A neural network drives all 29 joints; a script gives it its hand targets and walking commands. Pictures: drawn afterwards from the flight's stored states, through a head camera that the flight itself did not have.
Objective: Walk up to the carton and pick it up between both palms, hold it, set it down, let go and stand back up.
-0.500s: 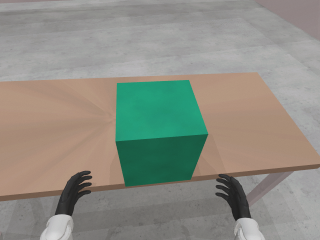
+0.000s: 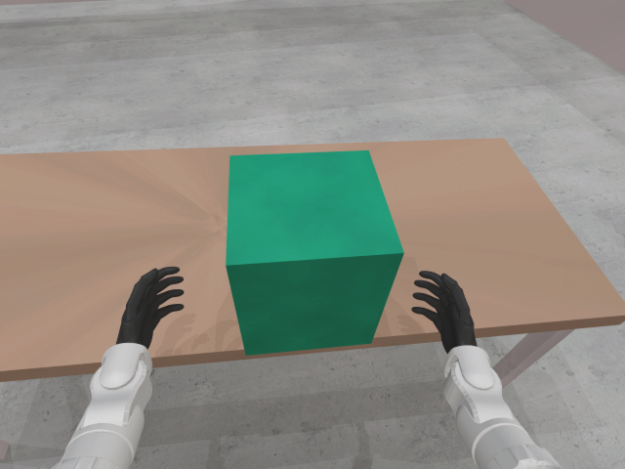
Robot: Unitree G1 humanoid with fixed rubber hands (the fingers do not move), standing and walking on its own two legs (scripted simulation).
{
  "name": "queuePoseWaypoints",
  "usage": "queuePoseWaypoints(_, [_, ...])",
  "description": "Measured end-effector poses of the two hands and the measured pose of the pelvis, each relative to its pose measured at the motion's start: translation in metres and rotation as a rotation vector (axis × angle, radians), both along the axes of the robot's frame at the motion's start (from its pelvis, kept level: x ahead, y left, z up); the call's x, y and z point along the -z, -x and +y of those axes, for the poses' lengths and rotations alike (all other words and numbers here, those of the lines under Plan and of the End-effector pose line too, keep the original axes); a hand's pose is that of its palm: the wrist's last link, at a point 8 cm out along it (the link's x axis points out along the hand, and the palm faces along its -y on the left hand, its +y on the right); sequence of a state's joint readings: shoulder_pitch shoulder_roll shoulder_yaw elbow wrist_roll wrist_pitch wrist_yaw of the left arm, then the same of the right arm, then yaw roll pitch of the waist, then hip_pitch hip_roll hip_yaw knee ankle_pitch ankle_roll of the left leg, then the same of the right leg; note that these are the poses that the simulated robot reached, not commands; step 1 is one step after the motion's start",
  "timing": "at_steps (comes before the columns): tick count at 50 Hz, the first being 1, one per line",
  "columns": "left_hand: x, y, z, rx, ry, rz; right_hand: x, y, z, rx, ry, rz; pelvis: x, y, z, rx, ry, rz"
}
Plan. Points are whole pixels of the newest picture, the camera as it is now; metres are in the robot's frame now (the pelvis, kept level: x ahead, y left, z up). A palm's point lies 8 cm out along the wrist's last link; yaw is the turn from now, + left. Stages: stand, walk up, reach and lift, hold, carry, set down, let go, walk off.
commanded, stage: reach and lift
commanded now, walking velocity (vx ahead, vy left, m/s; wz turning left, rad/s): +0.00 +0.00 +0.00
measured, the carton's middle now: (305, 256) +0.43 +0.03 -0.01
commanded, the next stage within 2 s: none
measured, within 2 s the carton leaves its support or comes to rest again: neither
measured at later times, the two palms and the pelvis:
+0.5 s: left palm (143, 257) +0.35 +0.24 +0.07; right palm (454, 262) +0.37 -0.17 +0.07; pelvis -0.01 +0.00 +0.01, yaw +0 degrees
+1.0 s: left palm (147, 194) +0.41 +0.24 +0.13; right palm (458, 198) +0.43 -0.17 +0.13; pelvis +0.00 -0.01 +0.01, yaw +0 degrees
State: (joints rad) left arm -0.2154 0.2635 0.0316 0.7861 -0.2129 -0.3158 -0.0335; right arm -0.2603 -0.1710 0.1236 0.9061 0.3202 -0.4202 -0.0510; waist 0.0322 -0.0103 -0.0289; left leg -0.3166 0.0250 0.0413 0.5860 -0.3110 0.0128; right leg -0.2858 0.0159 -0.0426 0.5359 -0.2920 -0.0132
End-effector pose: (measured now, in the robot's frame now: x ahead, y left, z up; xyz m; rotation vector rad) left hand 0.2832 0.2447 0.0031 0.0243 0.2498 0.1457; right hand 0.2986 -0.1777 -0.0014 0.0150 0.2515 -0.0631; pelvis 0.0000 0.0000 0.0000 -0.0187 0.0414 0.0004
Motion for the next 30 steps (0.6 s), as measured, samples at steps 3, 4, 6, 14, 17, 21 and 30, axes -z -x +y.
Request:
queuePoseWaypoints(3, [-0.009,-0.011,0.000,-0.001,0.007,-0.001,-0.010,-0.010,0.001,-0.005,0.002,0.000,-0.002,0.001,-0.001,0.002,-0.002,0.003])
queuePoseWaypoints(4, [-0.013,-0.014,0.000,0.000,0.008,-0.003,-0.014,-0.013,0.001,-0.006,0.002,-0.001,-0.002,0.001,-0.001,0.002,-0.002,0.004])
queuePoseWaypoints(6, [-0.019,-0.021,-0.001,0.002,0.010,-0.003,-0.020,-0.019,0.002,-0.008,0.002,-0.001,-0.003,0.002,-0.002,0.003,-0.003,0.005])
queuePoseWaypoints(14, [-0.041,-0.042,-0.004,0.007,0.011,-0.004,-0.041,-0.040,0.005,-0.009,0.000,0.001,-0.007,0.004,-0.003,0.005,-0.003,0.012])
queuePoseWaypoints(17, [-0.048,-0.050,-0.004,0.002,0.014,0.000,-0.048,-0.048,0.006,-0.010,0.001,0.005,-0.007,0.005,-0.003,0.007,-0.003,0.021])
queuePoseWaypoints(21, [-0.057,-0.060,-0.004,0.001,0.015,0.006,-0.058,-0.059,0.008,-0.009,0.000,0.009,-0.008,0.006,-0.003,0.007,-0.003,0.031])
queuePoseWaypoints(30, [-0.081,-0.082,-0.004,0.003,0.013,0.003,-0.083,-0.083,0.010,-0.006,0.007,-0.001,-0.010,0.007,-0.003,0.008,0.000,0.056])
